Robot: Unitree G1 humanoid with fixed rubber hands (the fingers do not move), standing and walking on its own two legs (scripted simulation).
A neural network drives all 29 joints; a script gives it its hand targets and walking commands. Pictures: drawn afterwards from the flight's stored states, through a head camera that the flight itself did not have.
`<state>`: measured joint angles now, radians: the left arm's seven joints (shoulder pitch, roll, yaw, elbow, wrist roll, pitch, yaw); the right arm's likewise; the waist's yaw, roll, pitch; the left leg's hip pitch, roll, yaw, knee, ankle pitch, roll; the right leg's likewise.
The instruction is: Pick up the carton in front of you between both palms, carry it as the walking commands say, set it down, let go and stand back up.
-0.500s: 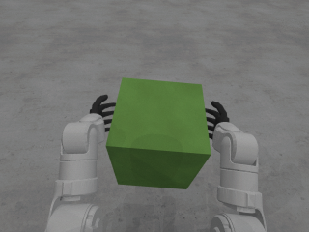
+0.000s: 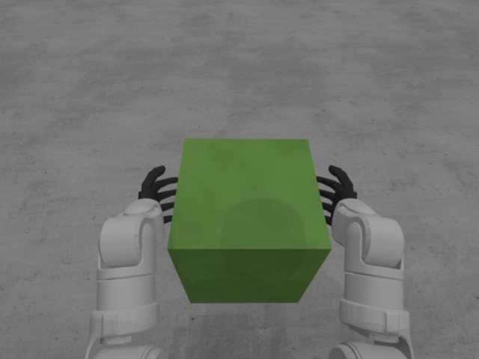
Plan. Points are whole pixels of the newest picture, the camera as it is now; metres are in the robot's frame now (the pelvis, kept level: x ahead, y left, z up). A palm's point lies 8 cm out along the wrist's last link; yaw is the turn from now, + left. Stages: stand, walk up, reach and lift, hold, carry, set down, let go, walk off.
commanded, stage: carry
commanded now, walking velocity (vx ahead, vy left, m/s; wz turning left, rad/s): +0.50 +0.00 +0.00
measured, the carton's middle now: (245, 226) +0.35 +0.01 +0.01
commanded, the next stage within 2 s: none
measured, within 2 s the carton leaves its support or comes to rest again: neither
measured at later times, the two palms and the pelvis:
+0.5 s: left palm (173, 119) +0.57 +0.17 +0.08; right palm (312, 130) +0.54 -0.13 +0.08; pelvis +0.32 +0.04 +0.00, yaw -4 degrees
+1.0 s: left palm (208, 51) +0.86 +0.12 +0.09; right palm (315, 55) +0.87 -0.17 +0.08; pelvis +0.61 -0.03 +0.01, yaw +0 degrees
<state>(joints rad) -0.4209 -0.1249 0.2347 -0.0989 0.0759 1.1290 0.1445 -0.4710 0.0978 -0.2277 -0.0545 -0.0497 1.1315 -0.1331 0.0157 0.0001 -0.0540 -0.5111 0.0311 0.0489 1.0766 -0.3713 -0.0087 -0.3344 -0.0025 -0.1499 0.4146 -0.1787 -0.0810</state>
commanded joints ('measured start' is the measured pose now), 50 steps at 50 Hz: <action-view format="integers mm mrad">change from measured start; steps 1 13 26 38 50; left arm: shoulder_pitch -633 -128 -54 -40 -77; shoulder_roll -944 -874 -958 -741 -930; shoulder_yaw -760 -803 -855 -818 -857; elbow -179 -352 -378 -438 -476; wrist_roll -365 -338 -319 -333 -385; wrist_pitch -18 70 42 102 55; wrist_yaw -154 -205 -217 -178 -235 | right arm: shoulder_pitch -493 -93 -18 17 3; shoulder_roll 970 922 982 760 980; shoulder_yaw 704 826 862 811 872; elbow -129 -405 -432 -471 -481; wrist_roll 257 293 344 299 303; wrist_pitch -20 65 42 100 56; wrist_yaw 112 165 226 174 186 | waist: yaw -4 6 -29 -20 -14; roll -108 -162 113 120 -147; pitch -408 -253 -244 -145 -316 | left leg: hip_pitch -146 92 431 475 31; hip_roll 33 -36 262 181 40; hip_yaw -11 179 -106 119 51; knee -114 -641 -968 -693 -300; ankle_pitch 66 359 94 533 82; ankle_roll -22 31 158 78 -15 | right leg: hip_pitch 469 479 -239 19 320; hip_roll -276 -201 -111 -18 -275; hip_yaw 303 46 71 -119 65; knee -154 -36 389 33 -145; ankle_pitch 321 702 -75 50 518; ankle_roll -75 4 107 65 -35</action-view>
